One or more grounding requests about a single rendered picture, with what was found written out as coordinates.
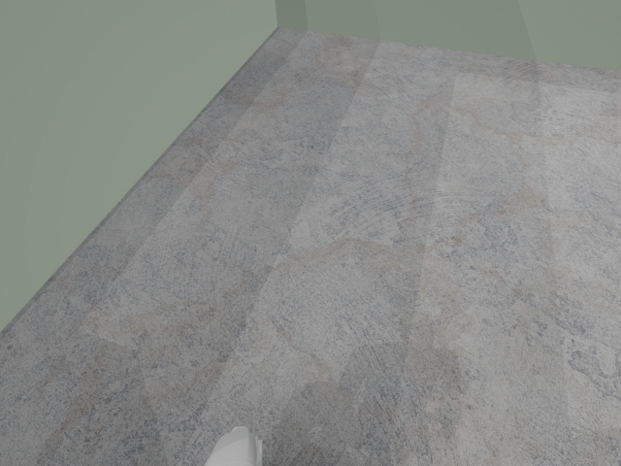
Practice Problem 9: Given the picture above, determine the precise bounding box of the robot left thigh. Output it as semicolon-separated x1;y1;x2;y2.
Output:
204;431;263;466

